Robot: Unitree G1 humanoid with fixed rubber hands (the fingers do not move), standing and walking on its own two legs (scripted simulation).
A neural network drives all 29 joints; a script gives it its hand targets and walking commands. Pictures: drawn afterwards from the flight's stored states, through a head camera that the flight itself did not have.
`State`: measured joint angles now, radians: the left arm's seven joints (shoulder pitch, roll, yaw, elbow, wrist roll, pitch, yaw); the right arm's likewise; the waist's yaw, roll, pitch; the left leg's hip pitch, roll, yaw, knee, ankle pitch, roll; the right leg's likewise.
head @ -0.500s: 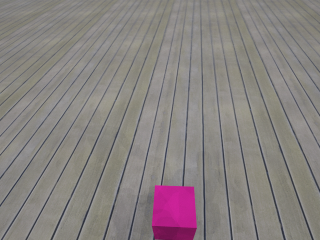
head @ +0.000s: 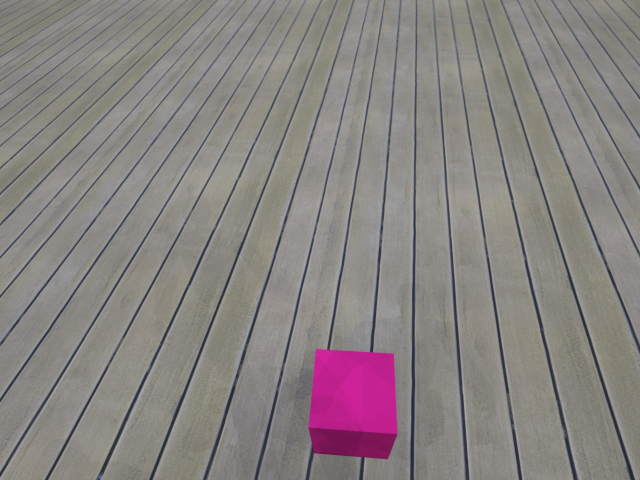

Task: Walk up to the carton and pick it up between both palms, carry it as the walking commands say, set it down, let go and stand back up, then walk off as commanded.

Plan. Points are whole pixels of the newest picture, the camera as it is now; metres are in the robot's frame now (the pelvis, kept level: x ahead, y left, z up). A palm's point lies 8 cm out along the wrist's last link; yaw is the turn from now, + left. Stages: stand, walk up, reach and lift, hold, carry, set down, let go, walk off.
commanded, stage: walk off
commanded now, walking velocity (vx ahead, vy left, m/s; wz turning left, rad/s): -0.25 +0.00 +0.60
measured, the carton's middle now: (352, 405) +0.44 -0.02 -0.65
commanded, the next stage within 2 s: stand in 1.34 s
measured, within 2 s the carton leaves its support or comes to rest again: neither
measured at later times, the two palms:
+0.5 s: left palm out of the picture -0.08 +0.21 -0.09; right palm out of the picture +0.02 -0.35 -0.14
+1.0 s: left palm out of the picture -0.35 +0.18 -0.13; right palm out of the picture -0.04 -0.31 -0.09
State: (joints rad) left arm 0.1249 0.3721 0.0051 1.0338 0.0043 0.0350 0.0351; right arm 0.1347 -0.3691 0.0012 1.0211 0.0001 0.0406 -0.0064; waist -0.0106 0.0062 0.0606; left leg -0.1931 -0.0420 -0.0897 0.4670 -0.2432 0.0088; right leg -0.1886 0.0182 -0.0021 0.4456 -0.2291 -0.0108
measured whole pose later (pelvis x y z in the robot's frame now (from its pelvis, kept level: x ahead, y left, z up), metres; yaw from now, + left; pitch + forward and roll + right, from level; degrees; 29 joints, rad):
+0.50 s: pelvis -0.12 -0.08 +0.00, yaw +13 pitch -1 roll +2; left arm 0.15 0.27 0.01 0.86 0.02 0.07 0.05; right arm 0.15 -0.36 -0.08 0.93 -0.01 0.11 0.01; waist -0.01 0.04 0.10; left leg -0.47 -0.05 -0.07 1.25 -0.43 -0.11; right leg -0.24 -0.06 -0.10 0.49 -0.23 -0.04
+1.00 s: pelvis -0.27 -0.10 +0.00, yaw +31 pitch +0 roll -3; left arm 0.18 0.32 0.08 0.85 0.01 0.10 0.03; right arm 0.17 -0.31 -0.07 0.84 -0.02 0.07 -0.01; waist -0.01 -0.01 0.10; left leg -0.29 0.00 -0.12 0.48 -0.19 0.01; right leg -0.40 -0.01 0.01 1.04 -0.43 0.09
